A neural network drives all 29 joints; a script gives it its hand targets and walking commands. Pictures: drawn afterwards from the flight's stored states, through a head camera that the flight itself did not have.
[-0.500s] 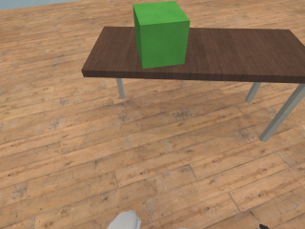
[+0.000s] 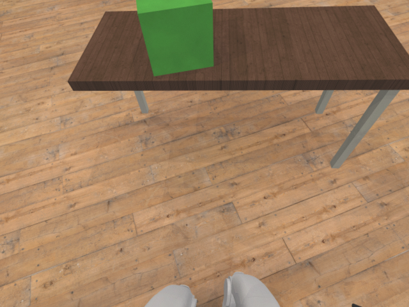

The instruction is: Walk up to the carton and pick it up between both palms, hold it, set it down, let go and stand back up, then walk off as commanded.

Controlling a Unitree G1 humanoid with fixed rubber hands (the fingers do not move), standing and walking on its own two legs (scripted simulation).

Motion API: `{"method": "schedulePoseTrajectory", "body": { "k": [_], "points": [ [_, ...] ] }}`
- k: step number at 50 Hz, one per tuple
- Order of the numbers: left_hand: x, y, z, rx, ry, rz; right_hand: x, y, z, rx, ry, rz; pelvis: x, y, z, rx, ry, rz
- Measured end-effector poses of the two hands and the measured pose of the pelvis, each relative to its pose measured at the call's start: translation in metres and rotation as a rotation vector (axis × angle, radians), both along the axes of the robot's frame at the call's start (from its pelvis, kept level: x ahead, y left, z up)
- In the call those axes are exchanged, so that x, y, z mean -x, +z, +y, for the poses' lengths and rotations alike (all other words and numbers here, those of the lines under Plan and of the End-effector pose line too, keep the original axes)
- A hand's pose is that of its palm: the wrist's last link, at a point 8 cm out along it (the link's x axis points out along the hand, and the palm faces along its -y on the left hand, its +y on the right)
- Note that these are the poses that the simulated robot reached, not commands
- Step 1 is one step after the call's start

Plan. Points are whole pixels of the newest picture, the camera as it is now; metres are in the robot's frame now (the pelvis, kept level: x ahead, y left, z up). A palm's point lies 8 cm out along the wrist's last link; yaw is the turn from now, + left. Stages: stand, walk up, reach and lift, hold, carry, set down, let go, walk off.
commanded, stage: walk off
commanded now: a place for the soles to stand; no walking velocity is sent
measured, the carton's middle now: (175, 23) +0.98 +0.23 +0.00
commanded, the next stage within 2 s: stand in 1.70 s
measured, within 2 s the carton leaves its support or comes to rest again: neither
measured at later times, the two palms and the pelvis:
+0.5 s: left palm out of the picture -0.05 +0.32 -0.09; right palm out of the picture +0.10 -0.30 -0.18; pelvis -0.04 -0.01 -0.03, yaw +5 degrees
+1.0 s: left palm out of the picture -0.02 +0.44 -0.13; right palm out of the picture +0.04 -0.20 -0.14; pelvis -0.06 +0.12 -0.03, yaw -2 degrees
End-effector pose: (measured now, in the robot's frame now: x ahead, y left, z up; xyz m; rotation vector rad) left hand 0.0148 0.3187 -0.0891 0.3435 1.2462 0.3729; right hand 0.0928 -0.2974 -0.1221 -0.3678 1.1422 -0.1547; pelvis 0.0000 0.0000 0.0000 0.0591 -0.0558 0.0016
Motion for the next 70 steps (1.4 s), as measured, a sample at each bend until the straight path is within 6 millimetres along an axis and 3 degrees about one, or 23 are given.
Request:
{"method": "schedulePoseTrajectory", "body": {
  "k": [4,7,11,13,17,24,31,33,37,43,51,57,65,70],
  "points": [
    [-0.024,0.006,-0.013,-0.024,-0.017,-0.094,0.002,-0.006,-0.014,-0.005,0.022,0.017,0.003,-0.002,-0.017,0.003,0.015,-0.022],
    [-0.023,0.007,-0.026,-0.058,-0.02,-0.118,-0.007,-0.017,-0.024,-0.024,0.042,-0.001,0.004,-0.009,-0.033,0.012,0.012,-0.038],
    [-0.003,-0.005,-0.042,-0.113,-0.003,-0.102,-0.016,-0.042,-0.044,-0.055,0.057,-0.007,0.008,-0.028,-0.054,0.029,0.002,-0.082],
    [0.009,-0.002,-0.047,-0.117,0.029,-0.096,-0.015,-0.048,-0.048,-0.061,0.053,0.018,0.012,-0.029,-0.054,0.047,0.011,-0.099],
    [0.028,0.009,-0.039,-0.158,0.063,-0.083,-0.014,-0.053,-0.042,-0.074,0.081,0.04,0.019,-0.027,-0.049,0.038,0.033,-0.105],
    [0.059,0.0,-0.006,-0.154,0.099,-0.059,-0.004,-0.059,-0.007,-0.078,0.116,0.074,0.035,-0.033,-0.016,0.055,0.07,-0.091],
    [0.086,-0.042,0.056,-0.08,0.116,-0.04,0.012,-0.055,0.055,-0.035,0.135,0.062,0.057,-0.05,0.051,0.1,0.086,-0.091],
    [0.083,-0.052,0.071,-0.055,0.094,-0.016,0.025,-0.048,0.066,-0.018,0.112,0.048,0.061,-0.051,0.068,0.103,0.052,-0.099],
    [0.063,-0.053,0.092,-0.036,0.044,-0.052,0.048,-0.031,0.079,0.016,0.075,0.07,0.067,-0.043,0.091,0.108,0.022,-0.086],
    [0.05,-0.046,0.113,-0.035,0.001,-0.051,0.06,-0.02,0.094,0.024,0.05,0.069,0.069,-0.034,0.113,0.068,-0.006,-0.052],
    [0.031,-0.035,0.121,-0.05,-0.035,-0.063,0.054,-0.024,0.099,-0.004,0.023,0.027,0.061,-0.033,0.117,0.047,-0.031,-0.028],
    [0.046,-0.027,0.124,-0.056,0.008,-0.067,0.028,-0.017,0.104,-0.004,0.055,-0.018,0.051,-0.029,0.117,0.053,0.002,-0.056],
    [0.04,-0.03,0.156,-0.022,0.031,-0.092,-0.007,-0.014,0.144,-0.012,0.099,-0.089,0.037,-0.031,0.151,0.058,0.043,-0.046],
    [0.025,-0.038,0.166,0.019,0.024,-0.059,-0.008,-0.001,0.158,0.023,0.105,-0.103,0.028,-0.027,0.166,0.058,0.026,-0.042]
  ]
}}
